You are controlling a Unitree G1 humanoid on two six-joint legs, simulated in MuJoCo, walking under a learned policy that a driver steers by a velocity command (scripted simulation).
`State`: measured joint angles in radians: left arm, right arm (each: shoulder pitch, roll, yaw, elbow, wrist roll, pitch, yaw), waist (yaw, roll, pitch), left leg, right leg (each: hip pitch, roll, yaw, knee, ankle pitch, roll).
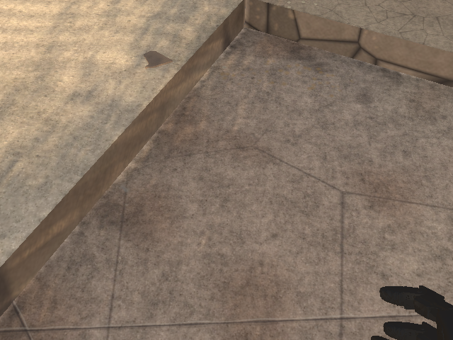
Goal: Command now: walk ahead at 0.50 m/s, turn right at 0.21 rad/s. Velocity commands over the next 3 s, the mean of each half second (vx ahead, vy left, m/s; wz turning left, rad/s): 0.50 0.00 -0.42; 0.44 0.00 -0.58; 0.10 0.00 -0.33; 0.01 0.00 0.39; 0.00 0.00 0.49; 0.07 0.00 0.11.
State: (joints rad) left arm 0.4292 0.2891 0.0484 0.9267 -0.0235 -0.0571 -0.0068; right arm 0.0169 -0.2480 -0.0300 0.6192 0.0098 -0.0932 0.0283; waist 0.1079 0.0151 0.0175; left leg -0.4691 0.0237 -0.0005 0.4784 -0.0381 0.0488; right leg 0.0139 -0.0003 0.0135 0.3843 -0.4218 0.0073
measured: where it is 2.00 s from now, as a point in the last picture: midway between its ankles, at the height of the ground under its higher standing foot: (319, 300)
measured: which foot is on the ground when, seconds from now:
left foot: down 0.00-0.52, up 0.54-0.98, down 1.00-1.00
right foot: down 0.00-0.00, up 0.02-0.52, down 0.54-1.00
